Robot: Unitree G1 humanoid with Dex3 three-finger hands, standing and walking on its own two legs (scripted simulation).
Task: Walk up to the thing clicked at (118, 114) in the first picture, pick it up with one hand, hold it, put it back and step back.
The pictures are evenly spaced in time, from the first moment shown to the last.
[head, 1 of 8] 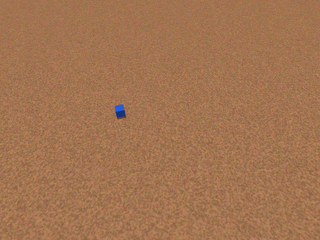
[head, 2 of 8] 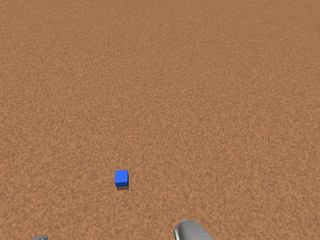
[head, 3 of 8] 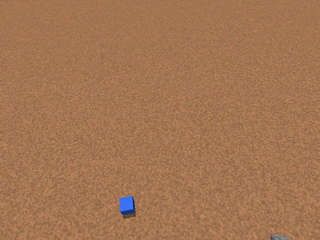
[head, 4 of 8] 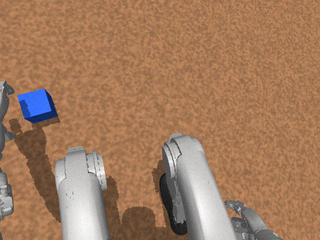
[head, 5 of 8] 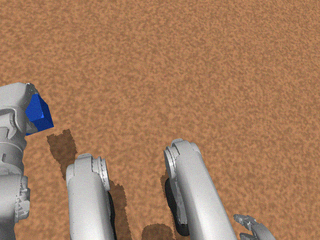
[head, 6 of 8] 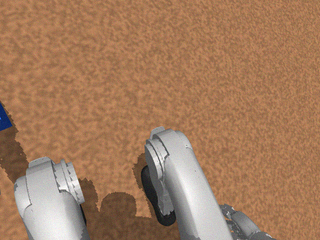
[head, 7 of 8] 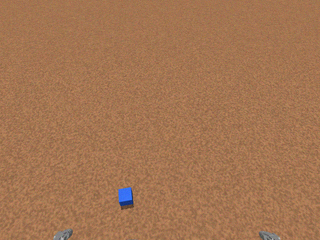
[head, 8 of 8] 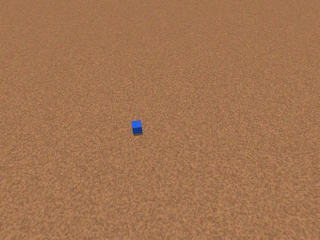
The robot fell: no
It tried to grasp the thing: yes
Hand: left
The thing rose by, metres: 0.67
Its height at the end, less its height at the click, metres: +0.00
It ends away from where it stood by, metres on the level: 0.00
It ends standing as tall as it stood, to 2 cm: yes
